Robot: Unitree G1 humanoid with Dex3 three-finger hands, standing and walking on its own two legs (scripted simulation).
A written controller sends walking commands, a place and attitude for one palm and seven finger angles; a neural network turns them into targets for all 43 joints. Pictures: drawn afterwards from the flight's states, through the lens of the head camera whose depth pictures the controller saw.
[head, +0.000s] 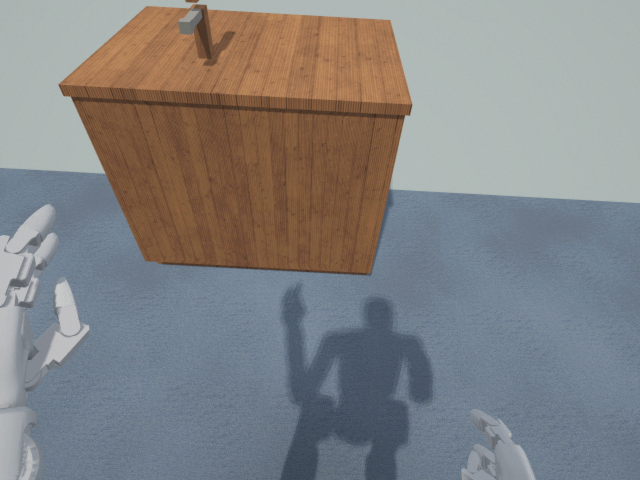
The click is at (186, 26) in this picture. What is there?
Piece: tap's lever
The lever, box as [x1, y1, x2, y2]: [178, 18, 193, 34]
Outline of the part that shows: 180,18 178,21 180,33 191,34 193,32 192,20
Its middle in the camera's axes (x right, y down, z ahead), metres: -0.33 -0.52 +0.94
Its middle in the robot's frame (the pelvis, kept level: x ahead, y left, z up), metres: +1.04 +0.40 +0.14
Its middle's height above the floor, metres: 0.91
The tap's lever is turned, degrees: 0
